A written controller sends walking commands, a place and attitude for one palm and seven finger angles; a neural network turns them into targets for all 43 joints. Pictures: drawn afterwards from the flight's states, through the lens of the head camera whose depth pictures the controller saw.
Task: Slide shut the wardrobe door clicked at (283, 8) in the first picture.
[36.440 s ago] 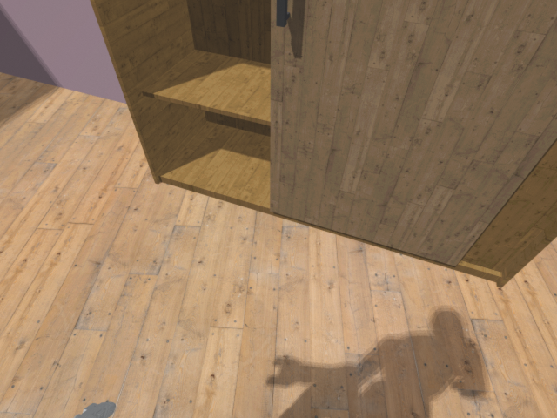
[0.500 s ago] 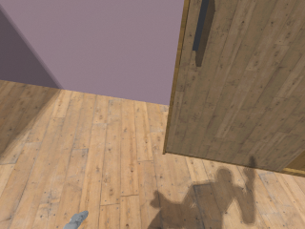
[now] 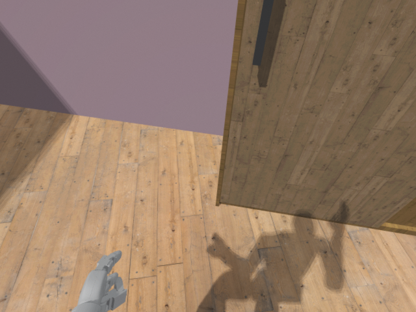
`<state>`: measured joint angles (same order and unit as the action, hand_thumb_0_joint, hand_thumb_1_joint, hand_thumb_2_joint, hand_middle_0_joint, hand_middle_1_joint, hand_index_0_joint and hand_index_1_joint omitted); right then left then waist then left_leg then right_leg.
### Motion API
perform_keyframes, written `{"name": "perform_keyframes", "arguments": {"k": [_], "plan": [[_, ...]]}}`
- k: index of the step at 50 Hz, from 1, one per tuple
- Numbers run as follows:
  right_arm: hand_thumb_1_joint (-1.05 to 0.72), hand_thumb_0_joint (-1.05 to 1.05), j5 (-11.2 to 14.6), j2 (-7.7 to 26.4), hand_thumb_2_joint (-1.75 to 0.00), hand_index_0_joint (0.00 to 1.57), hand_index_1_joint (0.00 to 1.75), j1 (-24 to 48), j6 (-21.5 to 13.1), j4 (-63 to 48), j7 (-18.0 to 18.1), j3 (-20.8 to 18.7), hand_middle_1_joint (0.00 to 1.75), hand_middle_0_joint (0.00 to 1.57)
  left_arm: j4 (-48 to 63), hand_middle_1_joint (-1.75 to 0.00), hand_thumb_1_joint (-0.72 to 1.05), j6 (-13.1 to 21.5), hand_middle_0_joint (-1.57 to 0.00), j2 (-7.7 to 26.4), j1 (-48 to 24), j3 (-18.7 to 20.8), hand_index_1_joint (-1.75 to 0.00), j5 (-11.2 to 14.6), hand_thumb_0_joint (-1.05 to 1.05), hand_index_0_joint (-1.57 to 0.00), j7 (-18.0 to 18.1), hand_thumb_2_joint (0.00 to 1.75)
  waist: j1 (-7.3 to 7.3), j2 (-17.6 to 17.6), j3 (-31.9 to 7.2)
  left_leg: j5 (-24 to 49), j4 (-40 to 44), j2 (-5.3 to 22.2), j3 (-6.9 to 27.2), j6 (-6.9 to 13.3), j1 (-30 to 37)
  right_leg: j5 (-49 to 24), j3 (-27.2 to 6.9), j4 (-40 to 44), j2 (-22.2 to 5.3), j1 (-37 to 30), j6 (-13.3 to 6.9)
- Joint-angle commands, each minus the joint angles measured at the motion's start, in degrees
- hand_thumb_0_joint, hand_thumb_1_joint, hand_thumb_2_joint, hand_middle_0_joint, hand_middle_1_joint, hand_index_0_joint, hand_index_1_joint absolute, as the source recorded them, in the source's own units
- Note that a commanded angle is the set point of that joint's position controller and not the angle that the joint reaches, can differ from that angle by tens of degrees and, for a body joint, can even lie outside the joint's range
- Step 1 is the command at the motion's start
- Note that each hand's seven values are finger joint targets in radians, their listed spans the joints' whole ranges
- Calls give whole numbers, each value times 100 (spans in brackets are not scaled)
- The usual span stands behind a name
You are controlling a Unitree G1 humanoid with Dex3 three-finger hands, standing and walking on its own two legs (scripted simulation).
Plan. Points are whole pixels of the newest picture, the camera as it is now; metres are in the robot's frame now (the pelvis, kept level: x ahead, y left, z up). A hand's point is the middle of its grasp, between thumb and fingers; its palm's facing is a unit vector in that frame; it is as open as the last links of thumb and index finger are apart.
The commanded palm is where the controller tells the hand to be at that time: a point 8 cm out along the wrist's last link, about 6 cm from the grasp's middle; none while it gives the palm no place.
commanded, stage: stop stepping back and stand still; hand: right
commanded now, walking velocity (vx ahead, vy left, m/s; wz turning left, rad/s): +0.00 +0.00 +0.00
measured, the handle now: (265, 13) +0.74 -0.10 +0.25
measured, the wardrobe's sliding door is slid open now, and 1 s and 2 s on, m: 0.00 0.00 0.00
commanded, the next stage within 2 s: let the arm hang, fingers relaxed in 0.34 s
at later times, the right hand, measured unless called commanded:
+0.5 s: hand (410, 247) +0.21 -0.29 +0.11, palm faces +0.31 +0.81 -0.49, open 7.4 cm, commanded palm none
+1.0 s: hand out of the picture -0.03 -0.23 -0.16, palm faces -0.05 +0.97 -0.25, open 7.2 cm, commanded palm none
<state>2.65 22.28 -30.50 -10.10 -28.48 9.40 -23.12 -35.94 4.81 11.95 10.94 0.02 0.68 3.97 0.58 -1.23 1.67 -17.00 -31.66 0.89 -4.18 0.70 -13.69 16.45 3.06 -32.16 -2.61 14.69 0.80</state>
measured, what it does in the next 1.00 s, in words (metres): stands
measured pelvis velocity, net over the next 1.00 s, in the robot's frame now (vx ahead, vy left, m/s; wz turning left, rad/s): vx -0.02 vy -0.02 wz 0.02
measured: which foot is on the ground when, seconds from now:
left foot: down 0.00-1.00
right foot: down 0.00-1.00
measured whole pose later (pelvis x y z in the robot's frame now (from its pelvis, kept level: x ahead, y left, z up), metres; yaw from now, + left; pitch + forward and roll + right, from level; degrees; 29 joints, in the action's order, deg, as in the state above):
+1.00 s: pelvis -0.02 -0.02 +0.01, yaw +1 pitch +0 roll +1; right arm -1.1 13.6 -15.1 1.0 64.6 0.9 -0.1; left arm -63.2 -2.4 12.1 16.2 0.9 -1.3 1.0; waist -0.4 -0.7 5.3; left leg -10.6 -23.4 1.5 -3.0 -0.7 -13.0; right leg 11.7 4.6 -26.0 -1.6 14.5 -1.2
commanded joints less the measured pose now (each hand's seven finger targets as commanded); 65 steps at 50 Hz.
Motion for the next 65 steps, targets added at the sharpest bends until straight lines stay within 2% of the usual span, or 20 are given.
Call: {"name": "perform_keyframes", "arguments": {"k": [1,3,6,11,16,19,21,22,23,25,27,30,32,35,37,40,49,52,59,65], "plan": [[-90,0,12,1059,-90,20,30,170,-236,-1092,100,-724,30,20,966,-30,90,232,-20,691,-472,244,-30,31,0,-20,81,90,-26,-126,-798,1879,432,287,488,-53,556,-2159,-474,583,-477,-245,-228],[-90,0,18,1142,-90,20,30,232,-240,-1203,106,-787,30,20,1003,-30,90,233,-20,702,-488,253,-30,15,0,-20,108,90,-9,-202,-838,1856,472,277,468,-45,636,-2106,-462,624,-453,-240,-225],[-90,0,13,1072,-90,20,30,143,-249,-1283,114,-726,30,20,1010,-30,90,234,-20,681,-424,230,-30,-10,0,-20,98,90,-17,-407,-881,1804,489,253,475,-26,738,-1977,-445,705,-418,-170,-196],[-90,0,40,1067,-90,20,30,-11,-240,-1160,124,-770,30,20,1003,-30,90,205,-20,663,-414,225,-30,-16,0,-20,108,90,-25,-257,-852,1771,625,255,521,-24,707,-1713,-386,753,-376,-131,-167],[-90,0,39,1031,-90,20,30,5,-231,-1149,117,-719,30,20,1014,-30,90,181,-20,684,-414,227,-30,-21,0,-20,121,90,-28,-396,-843,1742,614,216,467,-37,691,-1761,-392,828,-387,-129,-155],[-90,0,37,1010,-90,20,30,62,-215,-1061,103,-698,30,20,1011,-30,90,170,-20,697,-435,229,-30,-26,0,-20,139,90,-33,-246,-690,1548,700,203,481,-45,650,-1438,-400,911,-368,8,-157],[-90,0,36,985,-90,20,30,104,-224,-1049,100,-663,30,20,1007,-30,90,167,-20,688,-459,221,-30,-27,0,-20,139,90,-30,-285,-672,1399,776,213,514,-44,567,-1154,-368,948,-341,-5,-165],[-90,0,-455,240,-90,20,30,603,487,3572,-732,1735,30,20,-446,-30,90,502,-20,1861,-753,540,-30,-52,0,-20,-456,90,-265,-242,-231,1928,5,722,366,36,-461,-1764,-375,-21,-554,139,-213],[-90,0,-374,223,-90,20,30,773,830,3726,-879,1609,30,20,-374,-30,90,164,-20,1730,-432,563,-30,-9,0,-20,-475,90,-223,-136,-592,1346,347,680,739,43,-590,-1539,-374,162,-553,-49,-155],[-90,0,-393,135,-90,20,30,1146,913,4229,-897,1738,30,20,-284,-30,90,-119,-20,1497,-323,414,-30,-83,0,-20,-489,90,-151,249,-520,481,97,495,419,37,-580,-922,-634,372,-629,385,-351],[-90,0,-410,137,-90,20,30,1455,960,4940,-870,1881,30,20,-350,-30,90,-279,-20,1451,-363,315,-30,-157,0,-20,-478,90,-99,811,-352,310,161,443,460,53,-450,-716,-774,527,-587,551,-417],[-90,0,-427,79,-90,20,30,1800,1041,6105,-816,2062,30,20,-620,-30,90,-467,-20,1204,-280,219,-30,-230,0,-20,-456,90,-95,999,-255,483,448,556,691,88,-259,-616,-663,633,-359,457,-344],[-90,0,-422,60,-90,20,30,1923,1067,6775,-809,2139,30,20,-889,-30,90,-522,-20,1137,-253,172,-30,-240,0,-20,-440,90,-103,666,-236,353,640,569,758,79,-205,-487,-589,829,-296,277,-303],[-90,0,-402,25,-90,20,30,1866,1053,7545,-813,2173,30,20,-1283,-30,90,-543,-20,1035,-229,127,-30,-233,0,-20,-402,90,-80,-147,-190,70,886,513,777,64,-68,-139,-586,1118,-308,204,-268],[-90,0,-386,-53,-90,20,30,1767,1017,7970,-815,2177,30,20,-1566,-30,90,-536,-20,929,-120,121,-30,-220,0,-20,-359,90,-84,-436,-222,85,1034,522,776,101,19,-5,-533,1179,-296,118,-238],[-90,0,-380,-148,-90,20,30,1655,980,8338,-805,2118,30,20,-1838,-30,90,-542,-20,856,91,192,-30,-221,0,-20,-310,90,-82,-652,-323,197,1206,519,751,177,145,46,-554,1167,-318,-3,-260],[-90,0,-365,-128,-90,20,30,1714,946,9024,-793,2158,30,20,-2406,-30,90,-518,-20,895,475,272,-30,-169,0,-20,-246,90,-119,167,-155,367,1362,520,703,169,101,-316,-562,1256,-431,-288,-291],[-90,0,-368,-140,-90,20,30,1771,970,9119,-787,2170,30,20,-2514,-30,90,-524,-20,900,449,261,-30,-175,0,-20,-242,90,-119,158,-2,189,1365,483,707,149,-2,-129,-601,1387,-466,-268,-289],[-90,0,-385,-64,-90,20,30,1958,940,9179,-777,2168,30,20,-2624,-30,90,-491,-20,913,204,245,-30,-171,0,-20,-274,90,-102,319,-36,542,1370,534,713,87,83,-578,-534,1432,-475,-451,-279],[-90,0,-387,11,-90,20,30,2154,902,9137,-782,2166,30,20,-2644,-30,90,-450,-20,976,-71,220,-30,-173,0,-20,-293,90,-100,171,-115,985,1377,579,740,49,204,-1054,-511,1480,-487,-652,-250]]}}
